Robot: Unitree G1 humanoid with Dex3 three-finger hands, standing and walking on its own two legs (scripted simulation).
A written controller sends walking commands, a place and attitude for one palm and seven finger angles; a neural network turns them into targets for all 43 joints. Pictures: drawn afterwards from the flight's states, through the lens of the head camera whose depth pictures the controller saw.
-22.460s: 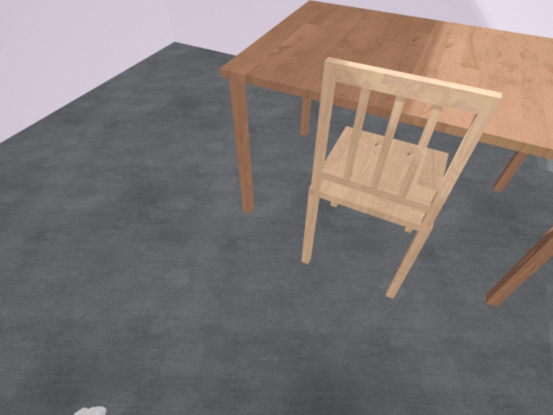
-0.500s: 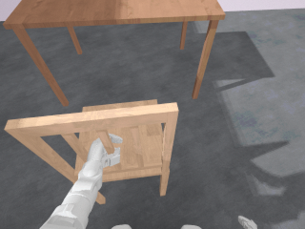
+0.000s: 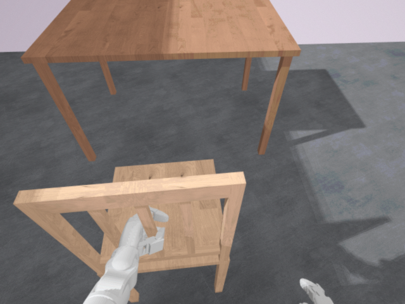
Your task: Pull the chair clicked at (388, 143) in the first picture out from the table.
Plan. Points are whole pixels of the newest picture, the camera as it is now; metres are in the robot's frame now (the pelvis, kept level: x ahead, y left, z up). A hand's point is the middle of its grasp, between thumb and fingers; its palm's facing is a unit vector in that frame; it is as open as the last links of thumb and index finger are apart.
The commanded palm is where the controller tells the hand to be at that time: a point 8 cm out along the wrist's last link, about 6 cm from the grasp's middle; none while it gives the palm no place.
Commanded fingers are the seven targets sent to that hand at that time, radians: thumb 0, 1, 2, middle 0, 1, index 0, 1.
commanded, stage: stop walking, hand still on the chair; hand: left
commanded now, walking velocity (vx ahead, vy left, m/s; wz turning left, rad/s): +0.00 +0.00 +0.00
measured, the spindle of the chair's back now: (152, 232) +0.29 +0.14 -0.08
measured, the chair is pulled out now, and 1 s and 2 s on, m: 0.66 0.66 0.66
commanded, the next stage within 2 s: open the thumb and straighten the fingers in 0.36 s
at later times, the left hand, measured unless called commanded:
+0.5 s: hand (159, 239) +0.27 +0.11 -0.07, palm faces +0.01 -0.99 -0.15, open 5.3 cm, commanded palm +0.24 +0.17 -0.05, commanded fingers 0.00 0.54 0.73 -0.50 -1.45 -0.50 -1.45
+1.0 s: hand (155, 236) +0.27 +0.12 -0.07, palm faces +0.00 -0.99 -0.13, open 14.9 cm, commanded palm +0.25 +0.18 -0.05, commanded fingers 0.00 -0.55 0.20 -0.05 -0.14 -0.05 -0.14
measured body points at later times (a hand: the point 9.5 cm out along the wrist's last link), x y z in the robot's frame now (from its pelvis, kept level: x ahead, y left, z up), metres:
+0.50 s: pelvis +0.00 -0.01 +0.00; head +0.02 -0.02 +0.45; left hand +0.26 +0.17 -0.06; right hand +0.13 -0.26 -0.12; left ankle +0.00 +0.13 -0.74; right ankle +0.01 -0.14 -0.74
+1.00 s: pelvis +0.02 -0.01 -0.03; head +0.06 -0.02 +0.42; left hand +0.27 +0.18 -0.06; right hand +0.18 -0.25 -0.13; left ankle +0.00 +0.13 -0.74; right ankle +0.01 -0.14 -0.74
